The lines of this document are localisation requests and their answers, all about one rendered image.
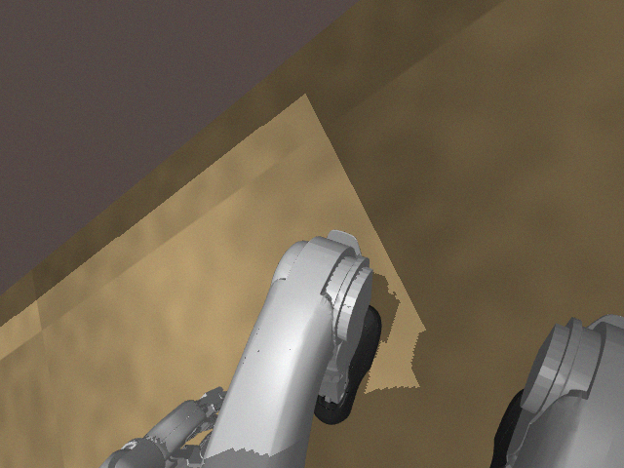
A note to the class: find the left robot arm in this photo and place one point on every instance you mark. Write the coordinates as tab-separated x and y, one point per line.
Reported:
137	453

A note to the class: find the left robot foot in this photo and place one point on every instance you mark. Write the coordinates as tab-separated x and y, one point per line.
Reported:
332	413

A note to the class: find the right robot foot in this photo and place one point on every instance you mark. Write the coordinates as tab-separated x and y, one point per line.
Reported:
505	432

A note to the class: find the left robot hand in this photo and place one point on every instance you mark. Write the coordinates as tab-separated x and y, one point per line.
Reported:
183	424

